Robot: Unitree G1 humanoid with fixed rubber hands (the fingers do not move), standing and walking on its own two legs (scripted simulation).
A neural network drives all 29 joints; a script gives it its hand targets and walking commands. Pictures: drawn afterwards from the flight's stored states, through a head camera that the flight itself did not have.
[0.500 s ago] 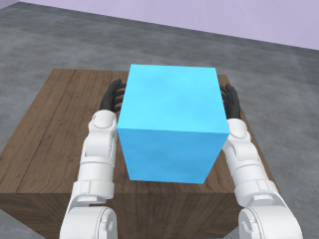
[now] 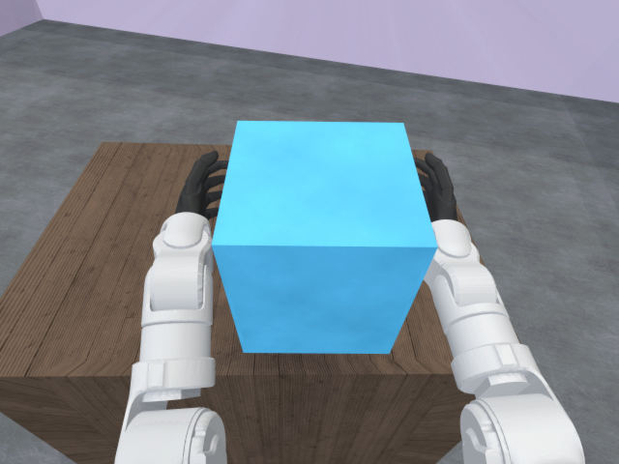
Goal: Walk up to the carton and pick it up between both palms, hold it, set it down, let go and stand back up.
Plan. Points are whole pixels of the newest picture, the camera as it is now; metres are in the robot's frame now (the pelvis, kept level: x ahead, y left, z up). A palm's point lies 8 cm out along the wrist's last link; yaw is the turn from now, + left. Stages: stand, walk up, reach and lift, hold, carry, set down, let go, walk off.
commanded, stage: reach and lift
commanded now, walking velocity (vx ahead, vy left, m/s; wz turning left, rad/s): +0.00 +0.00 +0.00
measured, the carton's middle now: (318, 245) +0.37 -0.01 +0.10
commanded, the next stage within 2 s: hold in 0.78 s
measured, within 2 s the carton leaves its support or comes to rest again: neither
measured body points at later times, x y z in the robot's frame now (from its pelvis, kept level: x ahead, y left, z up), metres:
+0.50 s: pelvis +0.00 +0.01 +0.00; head -0.04 +0.05 +0.45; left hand +0.38 +0.16 +0.17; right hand +0.38 -0.15 +0.17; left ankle +0.04 +0.11 -0.75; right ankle -0.01 -0.09 -0.75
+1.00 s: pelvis +0.00 +0.01 +0.00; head -0.05 +0.04 +0.44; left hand +0.36 +0.16 +0.20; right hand +0.37 -0.15 +0.19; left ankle +0.04 +0.11 -0.75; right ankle -0.01 -0.09 -0.75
